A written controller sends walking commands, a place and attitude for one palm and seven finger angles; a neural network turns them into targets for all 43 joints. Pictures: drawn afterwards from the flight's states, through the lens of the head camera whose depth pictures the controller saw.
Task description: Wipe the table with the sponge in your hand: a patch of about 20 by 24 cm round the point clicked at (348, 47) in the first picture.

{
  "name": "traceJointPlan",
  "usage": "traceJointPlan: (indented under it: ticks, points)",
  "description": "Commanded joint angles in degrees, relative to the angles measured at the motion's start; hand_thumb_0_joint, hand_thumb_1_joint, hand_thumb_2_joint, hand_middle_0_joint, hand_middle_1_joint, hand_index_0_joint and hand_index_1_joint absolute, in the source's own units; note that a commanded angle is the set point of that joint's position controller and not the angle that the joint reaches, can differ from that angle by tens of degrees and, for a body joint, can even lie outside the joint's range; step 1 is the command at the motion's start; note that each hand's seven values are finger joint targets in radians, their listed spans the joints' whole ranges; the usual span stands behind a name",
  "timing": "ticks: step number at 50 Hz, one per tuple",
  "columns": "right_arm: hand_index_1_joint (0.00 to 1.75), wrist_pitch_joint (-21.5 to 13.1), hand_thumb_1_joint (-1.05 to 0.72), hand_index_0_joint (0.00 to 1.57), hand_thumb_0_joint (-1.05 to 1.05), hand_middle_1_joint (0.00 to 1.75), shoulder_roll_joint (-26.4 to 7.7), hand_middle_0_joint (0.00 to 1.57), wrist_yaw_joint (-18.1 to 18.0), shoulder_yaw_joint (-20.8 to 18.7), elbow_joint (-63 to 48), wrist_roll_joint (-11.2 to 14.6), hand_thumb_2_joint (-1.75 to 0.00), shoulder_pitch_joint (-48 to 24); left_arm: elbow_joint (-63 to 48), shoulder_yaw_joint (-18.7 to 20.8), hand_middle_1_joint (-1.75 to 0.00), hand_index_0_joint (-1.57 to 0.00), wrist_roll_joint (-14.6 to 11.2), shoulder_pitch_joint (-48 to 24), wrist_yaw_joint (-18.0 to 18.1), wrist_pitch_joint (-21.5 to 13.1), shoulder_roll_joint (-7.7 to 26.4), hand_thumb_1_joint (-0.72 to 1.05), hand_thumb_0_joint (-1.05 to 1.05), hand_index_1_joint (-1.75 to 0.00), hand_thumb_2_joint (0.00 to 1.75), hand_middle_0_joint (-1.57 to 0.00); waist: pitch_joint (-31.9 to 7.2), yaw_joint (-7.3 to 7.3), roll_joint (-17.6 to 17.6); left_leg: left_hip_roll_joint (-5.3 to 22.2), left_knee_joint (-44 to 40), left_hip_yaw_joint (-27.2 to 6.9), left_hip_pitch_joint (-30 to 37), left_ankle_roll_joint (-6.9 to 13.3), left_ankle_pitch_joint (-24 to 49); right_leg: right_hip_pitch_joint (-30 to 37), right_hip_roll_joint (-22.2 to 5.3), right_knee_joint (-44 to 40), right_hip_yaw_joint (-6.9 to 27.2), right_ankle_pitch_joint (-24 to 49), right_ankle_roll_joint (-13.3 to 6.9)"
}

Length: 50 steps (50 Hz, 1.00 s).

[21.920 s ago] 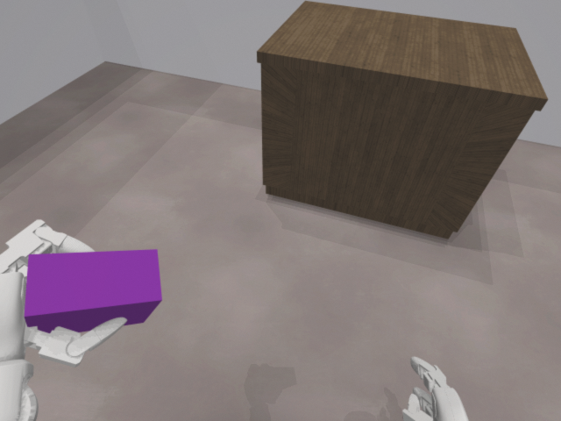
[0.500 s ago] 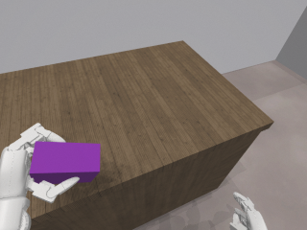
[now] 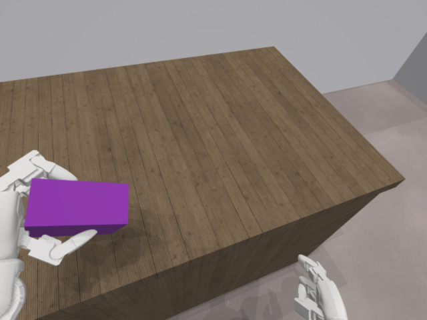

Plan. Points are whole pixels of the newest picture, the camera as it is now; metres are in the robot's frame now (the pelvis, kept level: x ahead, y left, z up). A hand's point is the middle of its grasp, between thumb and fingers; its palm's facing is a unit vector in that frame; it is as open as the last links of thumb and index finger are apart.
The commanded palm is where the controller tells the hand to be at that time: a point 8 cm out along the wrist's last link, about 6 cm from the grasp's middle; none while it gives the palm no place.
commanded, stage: come to a stop and stand still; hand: left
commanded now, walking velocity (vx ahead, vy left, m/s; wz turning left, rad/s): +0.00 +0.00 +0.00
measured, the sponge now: (91, 210) +0.24 +0.21 +0.12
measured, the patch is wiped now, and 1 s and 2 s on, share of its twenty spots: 0.00 0.00 0.00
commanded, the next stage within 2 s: look again from close up in 0.18 s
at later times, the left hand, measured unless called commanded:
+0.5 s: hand (65, 206) +0.22 +0.23 +0.15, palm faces +0.36 -0.86 -0.37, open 10.0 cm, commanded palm +0.16 +0.27 +0.17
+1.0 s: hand (75, 229) +0.19 +0.21 +0.15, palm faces +0.24 -0.74 -0.62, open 10.0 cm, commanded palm +0.16 +0.26 +0.18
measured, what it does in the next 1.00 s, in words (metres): stands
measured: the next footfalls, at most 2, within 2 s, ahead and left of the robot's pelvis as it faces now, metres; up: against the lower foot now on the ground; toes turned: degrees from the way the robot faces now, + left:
none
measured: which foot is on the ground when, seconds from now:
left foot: down 0.00-1.00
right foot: down 0.00-1.00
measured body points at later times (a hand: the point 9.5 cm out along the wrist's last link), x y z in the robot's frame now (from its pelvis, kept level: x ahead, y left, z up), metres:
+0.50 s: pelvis +0.00 -0.01 +0.00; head +0.03 +0.01 +0.45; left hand +0.20 +0.28 +0.17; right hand +0.18 -0.23 -0.07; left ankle +0.02 +0.07 -0.74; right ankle +0.01 -0.13 -0.74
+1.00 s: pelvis -0.02 -0.04 -0.01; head -0.03 -0.06 +0.44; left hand +0.18 +0.25 +0.18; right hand +0.20 -0.25 -0.08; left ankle +0.02 +0.07 -0.74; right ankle +0.01 -0.13 -0.74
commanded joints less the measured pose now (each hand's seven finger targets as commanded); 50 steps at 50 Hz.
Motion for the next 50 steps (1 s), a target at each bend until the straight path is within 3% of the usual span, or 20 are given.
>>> traceJointPlan:
  ticks: [1,6,15,19,20,22,33,34,35,36,37,38,39,41,43,45,46,48,49,50]
  points:
    - [0.30,-2.72,-0.90,0.20,0.00,0.30,-8.74,0.20,-1.03,-4.26,-9.41,0.34,-0.90,-3.66,-20.75,7.74,-1.60,-1.20,-1.76,-6.05,1.87,-5.79,11.11,0.10,0.00,-1.60,1.30,-1.20,-14.26,-0.60,11.21,8.39,-4.71,-8.00,6.22,-4.71,21.30,5.74,-1.74,1.12,1.57,10.61,-2.12]
    - [0.30,-1.11,-0.90,0.20,0.00,0.30,-8.99,0.20,-0.82,-4.68,-9.49,0.68,-0.90,-3.11,-14.83,7.71,-1.60,-1.20,-2.31,0.86,1.64,-4.67,9.12,0.10,0.00,-1.60,1.30,-1.20,-12.71,-0.84,7.94,8.45,-4.22,-7.12,4.54,-5.05,20.16,5.87,-2.36,-0.74,1.72,11.97,-2.09]
    - [0.30,0.39,-0.90,0.20,0.00,0.30,-9.36,0.20,-2.07,-4.10,-9.62,0.54,-0.90,-4.44,-12.70,5.70,-1.60,-1.20,-2.40,-3.54,1.87,-3.78,8.10,0.10,0.00,-1.60,1.30,-1.20,-9.75,-1.11,5.55,7.20,-7.17,-7.06,1.00,-3.11,4.88,4.58,-2.86,-3.87,2.95,8.00,-1.84]
    - [0.30,-0.73,-0.90,0.20,0.00,0.30,-9.29,0.20,-2.37,-4.33,-9.68,0.96,-0.90,-5.86,-19.30,7.63,-1.60,-1.20,-1.68,-7.36,2.75,-4.16,11.59,0.10,0.00,-1.60,1.30,-1.20,-11.82,-0.92,8.42,7.06,-6.02,-6.85,3.15,-2.93,5.48,4.99,-3.33,-2.79,4.54,9.21,-2.20]
    - [0.30,-0.49,-0.90,0.20,0.00,0.30,-9.03,0.20,-2.40,-3.90,-9.67,0.46,-0.90,-4.99,-17.44,5.58,-1.60,-1.20,-2.20,-5.76,2.48,-4.34,9.05,0.10,0.00,-1.60,1.30,-1.20,-11.59,-0.81,7.85,6.99,-6.49,-7.17,2.54,-2.57,5.35,5.58,-3.34,-3.18,3.37,8.72,-2.10]
    - [0.30,-0.98,-0.90,0.20,0.00,0.30,-9.29,0.20,-2.38,-4.63,-9.69,0.76,-0.90,-4.57,-18.12,6.78,-1.60,-1.20,-2.10,-4.65,2.71,-4.22,10.33,0.10,0.00,-1.60,1.30,-1.20,-11.82,-0.77,8.89,7.21,-5.77,-7.52,3.05,-2.83,7.51,5.94,-3.60,-2.82,4.36,10.18,-2.37]
    - [0.30,0.45,-0.90,0.20,0.00,0.30,-9.47,0.20,-2.29,-4.77,-9.54,1.01,-0.90,-3.94,-11.56,6.87,-1.60,-1.20,-2.81,0.43,1.85,-3.03,8.64,0.10,0.00,-1.60,1.30,-1.20,-10.39,-1.13,3.45,7.42,-6.28,-7.26,2.10,-2.77,6.67,4.45,-3.55,-4.63,4.36,9.14,-2.09]
    - [0.30,2.17,-0.90,0.20,0.00,0.30,-12.42,0.20,-6.45,3.49,-16.18,4.87,-0.90,6.19,-34.01,23.49,-1.60,-1.20,-1.01,-51.48,2.56,-11.06,52.42,0.10,0.00,-1.60,1.30,-1.20,-8.25,-4.25,19.92,5.87,-7.57,-6.20,-7.86,-1.34,0.62,9.59,1.81,4.19,1.63,-1.87,1.12]
    - [0.30,-0.46,-0.90,0.20,0.00,0.30,-10.43,0.20,-4.01,-6.01,-7.81,-3.87,-0.90,-5.11,-2.04,20.90,-1.60,-1.20,5.47,-33.85,-0.76,0.54,28.47,0.10,0.00,-1.60,1.30,-1.20,-16.35,3.27,14.81,4.08,-0.28,-1.85,6.98,-4.88,17.31,1.60,1.08,6.12,-1.49,3.70,-4.52]
    - [0.30,-1.07,-0.90,0.20,0.00,0.30,-11.92,0.20,-0.26,-4.28,-9.26,-3.11,-0.90,-5.00,-2.02,10.66,-1.60,-1.20,2.51,-26.58,-2.27,2.18,20.07,0.10,0.00,-1.60,1.30,-1.20,-12.93,-0.94,9.55,3.94,-0.26,-3.43,7.68,-6.53,28.69,-3.66,2.43,3.19,-4.64,8.81,-4.13]
    - [0.30,-0.22,-0.90,0.20,0.00,0.30,-14.20,0.20,0.26,-5.36,-8.06,-2.55,-0.90,-3.24,-4.57,13.45,-1.60,-1.20,1.72,-18.82,-3.13,3.44,19.91,0.10,0.00,-1.60,1.30,-1.20,-20.91,1.48,10.72,5.52,1.45,-3.04,14.57,-6.75,34.87,-3.98,2.81,5.14,-3.94,10.51,-3.34]
    - [0.30,-0.34,-0.90,0.20,0.00,0.30,-12.48,0.20,-0.16,-4.96,-9.17,-1.35,-0.90,-5.79,-6.60,9.02,-1.60,-1.20,-1.83,-15.25,-5.19,5.89,13.51,0.10,0.00,-1.60,1.30,-1.20,-23.40,3.22,12.44,4.63,1.64,-2.90,16.30,-6.79,32.44,-3.44,2.16,5.33,-3.84,8.88,-2.92]
    - [0.30,-0.42,-0.90,0.20,0.00,0.30,-11.76,0.20,0.11,-4.08,-8.85,0.45,-0.90,-8.62,-4.84,7.53,-1.60,-1.20,-4.44,-11.75,-6.23,8.87,10.58,0.10,0.00,-1.60,1.30,-1.20,-22.43,2.98,12.02,5.21,0.93,-3.68,15.89,-6.50,23.83,-5.44,2.65,6.23,-3.68,4.41,-2.56]
    - [0.30,-0.10,-0.90,0.20,0.00,0.30,-12.98,0.20,0.10,-3.95,-8.03,0.50,-0.90,-9.24,-5.97,6.41,-1.60,-1.20,-5.18,-7.57,-7.44,11.95,11.67,0.10,0.00,-1.60,1.30,-1.20,-15.76,3.61,9.76,4.44,-0.60,-3.46,9.32,-5.95,13.46,-4.64,1.34,5.54,-5.16,5.69,-2.78]
    - [0.30,0.96,-0.90,0.20,0.00,0.30,-12.94,0.20,0.12,-3.33,-9.27,0.79,-0.90,-11.19,-8.17,4.82,-1.60,-1.20,-0.60,-7.82,-7.55,13.93,14.64,0.10,0.00,-1.60,1.30,-1.20,-10.74,2.67,6.30,3.72,-1.61,-3.00,3.23,-4.41,5.40,-5.20,1.18,5.48,-4.68,3.10,-2.57]
    - [0.30,2.07,-0.90,0.20,0.00,0.30,-11.86,0.20,-0.07,-2.65,-11.64,0.48,-0.90,-13.18,-14.19,5.53,-1.60,-1.20,4.44,-10.64,-5.64,14.32,18.16,0.10,0.00,-1.60,1.30,-1.20,-8.90,2.73,7.15,3.23,-2.37,-2.79,0.74,-3.39,0.20,-5.71,1.37,5.10,-3.54,-0.45,-3.02]
    - [0.30,2.51,-0.90,0.20,0.00,0.30,-11.83,0.20,-0.59,-2.72,-11.02,0.25,-0.90,-12.63,-11.10,7.58,-1.60,-1.20,5.33,-9.62,-4.40,13.82,19.09,0.10,0.00,-1.60,1.30,-1.20,-6.98,1.72,3.41,3.31,-2.07,-2.99,-0.43,-3.06,-1.71,-6.92,1.53,5.15,-3.69,-2.57,-2.56]
    - [0.30,3.17,-0.90,0.20,0.00,0.30,-11.81,0.20,-1.83,-2.76,-10.79,0.07,-0.90,-12.85,-11.06,11.60,-1.60,-1.20,5.23,-12.43,-2.60,11.81,22.21,0.10,0.00,-1.60,1.30,-1.20,-7.61,1.11,-0.62,2.85,-0.92,-2.99,-1.72,-2.52,-5.86,-8.68,1.53,4.61,-2.92,-7.44,-1.69]
    - [0.30,3.29,-0.90,0.20,0.00,0.30,-12.06,0.20,-2.52,-3.10,-10.48,0.88,-0.90,-13.53,-14.08,15.84,-1.60,-1.20,4.84,-18.78,-1.09,10.27,27.22,0.10,0.00,-1.60,1.30,-1.20,-9.86,1.08,1.54,2.55,-0.57,-2.93,-1.05,-2.39,-10.12,-9.65,1.48,4.45,-1.48,-10.99,-1.55]
    - [0.30,2.82,-0.90,0.20,0.00,0.30,-9.95,0.20,-2.67,-2.46,-10.79,0.16,-0.90,-13.85,-13.85,11.85,-1.60,-1.20,5.38,-21.64,-0.21,8.98,22.90,0.10,0.00,-1.60,1.30,-1.20,-9.83,1.93,4.49,1.94,-0.36,-2.88,-0.83,-2.49,-9.87,-9.00,1.40,3.94,-1.51,-11.58,-2.00]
